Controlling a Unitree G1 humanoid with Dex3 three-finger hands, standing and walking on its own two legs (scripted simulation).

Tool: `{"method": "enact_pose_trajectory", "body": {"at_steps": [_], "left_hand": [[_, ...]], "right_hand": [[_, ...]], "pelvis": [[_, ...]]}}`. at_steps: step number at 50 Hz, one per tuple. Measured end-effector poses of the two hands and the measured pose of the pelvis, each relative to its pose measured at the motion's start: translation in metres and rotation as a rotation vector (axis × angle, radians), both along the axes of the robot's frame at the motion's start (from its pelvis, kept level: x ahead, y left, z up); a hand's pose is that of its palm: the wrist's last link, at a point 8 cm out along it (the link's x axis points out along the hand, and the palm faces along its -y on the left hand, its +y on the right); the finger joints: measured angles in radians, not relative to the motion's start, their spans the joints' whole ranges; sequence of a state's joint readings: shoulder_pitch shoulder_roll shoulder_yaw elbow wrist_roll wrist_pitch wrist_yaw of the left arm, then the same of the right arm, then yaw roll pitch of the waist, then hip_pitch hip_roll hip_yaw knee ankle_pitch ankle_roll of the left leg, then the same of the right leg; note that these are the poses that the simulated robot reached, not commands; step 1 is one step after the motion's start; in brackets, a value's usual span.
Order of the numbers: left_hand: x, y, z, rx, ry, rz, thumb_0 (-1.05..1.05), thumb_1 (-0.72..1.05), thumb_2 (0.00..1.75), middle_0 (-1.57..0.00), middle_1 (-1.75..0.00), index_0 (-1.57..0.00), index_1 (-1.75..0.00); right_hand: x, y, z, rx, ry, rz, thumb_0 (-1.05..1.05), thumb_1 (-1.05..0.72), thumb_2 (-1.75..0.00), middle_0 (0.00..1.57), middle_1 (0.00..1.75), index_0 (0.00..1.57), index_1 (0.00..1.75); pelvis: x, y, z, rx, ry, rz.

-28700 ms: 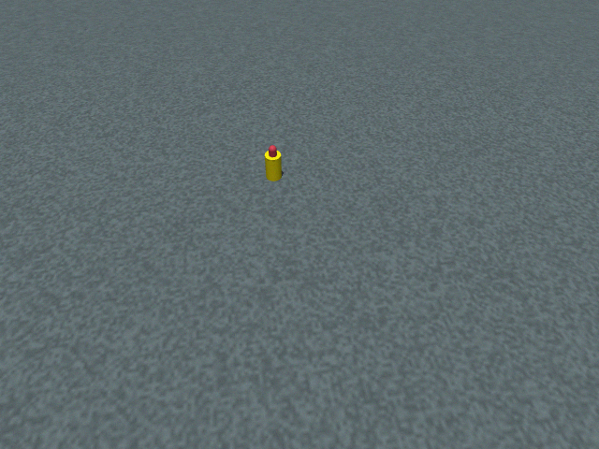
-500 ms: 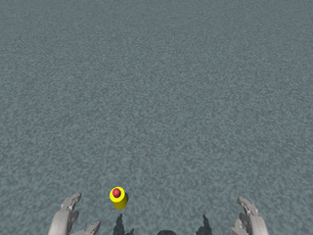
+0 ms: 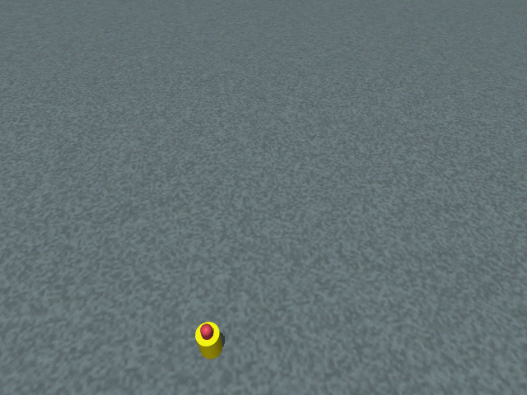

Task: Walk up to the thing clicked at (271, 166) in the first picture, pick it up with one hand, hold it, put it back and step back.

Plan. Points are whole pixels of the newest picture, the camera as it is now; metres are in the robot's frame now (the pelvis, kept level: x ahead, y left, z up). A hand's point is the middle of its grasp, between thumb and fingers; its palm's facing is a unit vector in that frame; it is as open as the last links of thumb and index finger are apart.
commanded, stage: stand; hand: left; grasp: from the side
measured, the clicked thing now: (208, 338) +0.44 +0.20 -0.67
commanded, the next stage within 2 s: step back in 1.64 s
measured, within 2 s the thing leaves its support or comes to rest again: neither
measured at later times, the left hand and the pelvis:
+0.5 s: hand out of the picture +0.02 +0.24 -0.15, palm faces -0.01 -0.94 -0.35, open 7.4 cm; pelvis -0.01 -0.01 +0.01, yaw +0 degrees
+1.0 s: hand out of the picture +0.07 +0.23 -0.14, palm faces -0.02 -0.94 -0.33, open 7.4 cm; pelvis +0.00 -0.02 +0.01, yaw +0 degrees
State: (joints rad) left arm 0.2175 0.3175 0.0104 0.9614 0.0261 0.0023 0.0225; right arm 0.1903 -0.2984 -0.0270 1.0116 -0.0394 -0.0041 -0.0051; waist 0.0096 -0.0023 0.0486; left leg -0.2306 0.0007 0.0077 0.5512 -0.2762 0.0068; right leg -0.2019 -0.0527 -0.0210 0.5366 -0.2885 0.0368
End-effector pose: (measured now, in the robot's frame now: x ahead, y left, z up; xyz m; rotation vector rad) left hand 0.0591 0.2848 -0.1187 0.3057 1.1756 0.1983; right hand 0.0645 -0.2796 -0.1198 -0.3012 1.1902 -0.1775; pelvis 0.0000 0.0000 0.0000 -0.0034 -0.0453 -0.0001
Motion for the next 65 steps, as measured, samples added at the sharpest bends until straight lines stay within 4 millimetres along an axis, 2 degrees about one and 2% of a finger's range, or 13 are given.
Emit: {"method": "enact_pose_trajectory", "body": {"at_steps": [10, 27, 34, 51, 65], "left_hand": [[-0.02, 0.002, 0.005, -0.001, 0.05, 0.021, 0.01, 0.91, 0.9, -0.21, -0.3, -0.2, -0.3], [-0.04, -0.002, 0.009, 0.013, 0.118, 0.039, 0.01, 0.91, 0.9, -0.21, -0.3, -0.2, -0.3], [-0.031, -0.008, 0.008, 0.005, 0.118, 0.036, 0.01, 0.91, 0.9, -0.21, -0.3, -0.2, -0.3], [0.011, -0.014, 0.012, -0.002, 0.067, 0.014, 0.01, 0.91, 0.9, -0.21, -0.3, -0.2, -0.3], [0.024, -0.011, 0.014, 0.005, 0.066, 0.014, 0.01, 0.91, 0.9, -0.21, -0.3, -0.2, -0.3]], "right_hand": [[-0.009, 0.006, 0.002, 0.026, 0.017, -0.009, 0.01, -0.9, -0.89, 0.2, 0.3, 0.21, 0.3], [-0.026, -0.017, 0.002, 0.011, 0.078, -0.03, 0.01, -0.9, -0.89, 0.2, 0.3, 0.21, 0.3], [-0.025, -0.022, 0.002, 0.01, 0.091, -0.032, 0.01, -0.9, -0.89, 0.2, 0.3, 0.21, 0.3], [-0.004, -0.027, 0.006, 0.004, 0.072, -0.033, 0.01, -0.9, -0.89, 0.2, 0.3, 0.21, 0.3], [0.01, -0.029, 0.009, -0.002, 0.057, -0.034, 0.01, -0.9, -0.89, 0.2, 0.3, 0.21, 0.3]], "pelvis": [[-0.009, 0.001, 0.009, 0.005, -0.028, 0.003], [-0.014, -0.009, 0.012, 0.005, -0.02, 0.007], [-0.01, -0.014, 0.013, 0.003, -0.015, 0.005], [0.004, -0.018, 0.015, 0.004, -0.003, -0.002], [0.013, -0.018, 0.016, 0.005, 0.003, -0.008]]}}
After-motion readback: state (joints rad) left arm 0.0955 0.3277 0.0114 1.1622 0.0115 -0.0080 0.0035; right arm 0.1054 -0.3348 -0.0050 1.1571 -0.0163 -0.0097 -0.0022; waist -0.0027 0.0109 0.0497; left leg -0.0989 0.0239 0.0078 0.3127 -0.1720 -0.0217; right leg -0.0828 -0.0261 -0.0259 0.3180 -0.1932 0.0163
